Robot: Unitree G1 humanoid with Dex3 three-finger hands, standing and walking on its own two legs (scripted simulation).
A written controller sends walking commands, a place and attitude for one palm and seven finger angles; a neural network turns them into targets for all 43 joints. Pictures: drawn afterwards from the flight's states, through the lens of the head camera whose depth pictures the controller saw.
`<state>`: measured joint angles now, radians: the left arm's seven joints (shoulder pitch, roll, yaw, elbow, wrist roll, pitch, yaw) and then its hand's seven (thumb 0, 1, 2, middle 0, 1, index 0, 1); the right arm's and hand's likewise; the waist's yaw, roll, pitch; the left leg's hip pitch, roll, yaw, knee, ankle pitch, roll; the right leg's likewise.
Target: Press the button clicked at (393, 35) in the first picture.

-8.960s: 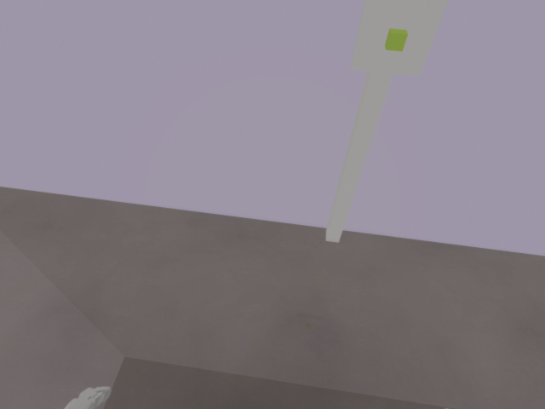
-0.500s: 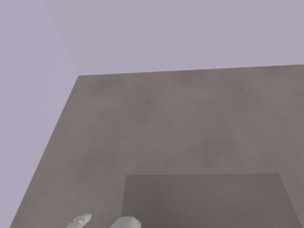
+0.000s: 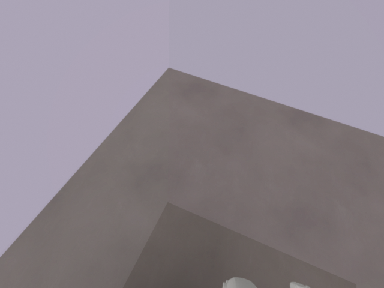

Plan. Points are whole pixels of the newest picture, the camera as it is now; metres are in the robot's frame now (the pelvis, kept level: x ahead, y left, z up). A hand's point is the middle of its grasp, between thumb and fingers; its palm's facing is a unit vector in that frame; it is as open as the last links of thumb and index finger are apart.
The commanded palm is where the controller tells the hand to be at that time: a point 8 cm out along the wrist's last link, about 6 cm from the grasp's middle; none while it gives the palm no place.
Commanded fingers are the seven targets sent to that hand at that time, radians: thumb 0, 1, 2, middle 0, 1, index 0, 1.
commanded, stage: turn to face it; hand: left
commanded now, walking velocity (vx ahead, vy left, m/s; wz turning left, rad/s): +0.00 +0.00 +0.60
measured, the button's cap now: out of the picture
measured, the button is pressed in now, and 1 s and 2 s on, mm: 0 0 0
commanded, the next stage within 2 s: take the last steps up to it in 1.86 s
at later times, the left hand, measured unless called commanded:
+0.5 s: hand out of the picture +0.03 +0.15 -0.13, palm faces +0.29 -0.91 -0.29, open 7.4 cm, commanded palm none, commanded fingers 0.00 0.90 0.90 -0.20 -0.30 -0.20 -0.30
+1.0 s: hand out of the picture -0.15 +0.20 -0.18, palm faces +0.60 -0.76 -0.24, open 7.4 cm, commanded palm none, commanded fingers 0.00 0.90 0.90 -0.20 -0.30 -0.20 -0.30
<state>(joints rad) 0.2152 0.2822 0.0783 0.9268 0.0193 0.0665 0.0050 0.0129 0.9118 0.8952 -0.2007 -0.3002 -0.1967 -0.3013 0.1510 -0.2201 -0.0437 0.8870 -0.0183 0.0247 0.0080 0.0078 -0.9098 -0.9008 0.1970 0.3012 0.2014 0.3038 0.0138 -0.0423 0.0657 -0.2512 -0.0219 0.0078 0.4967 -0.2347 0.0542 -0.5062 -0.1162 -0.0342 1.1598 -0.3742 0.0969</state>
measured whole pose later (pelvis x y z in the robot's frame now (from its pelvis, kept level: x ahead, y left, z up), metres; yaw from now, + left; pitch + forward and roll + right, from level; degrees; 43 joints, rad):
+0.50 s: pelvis -0.02 -0.07 +0.00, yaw +18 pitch -1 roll +2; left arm 0.19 0.17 0.03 0.86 0.01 0.02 0.02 0.01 0.91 0.89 -0.21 -0.30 -0.20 -0.30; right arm 0.27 -0.27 -0.11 0.95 -0.03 0.09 0.03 0.01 -0.91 -0.90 0.20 0.30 0.20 0.30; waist -0.05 0.05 0.05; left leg -0.53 -0.03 -0.05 1.16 -0.36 -0.06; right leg -0.19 -0.08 -0.13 0.49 -0.28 -0.02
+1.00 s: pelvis -0.07 -0.01 +0.00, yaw +35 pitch +0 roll -2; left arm 0.21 0.29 0.08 0.93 0.02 0.07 0.01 0.01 0.91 0.90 -0.20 -0.30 -0.20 -0.30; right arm 0.14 -0.22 -0.04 0.89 -0.02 0.02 0.01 0.01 -0.91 -0.90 0.20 0.30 0.20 0.30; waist 0.01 -0.04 0.08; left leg -0.25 -0.01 0.01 0.52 -0.26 0.06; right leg -0.50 -0.12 -0.05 1.15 -0.42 0.10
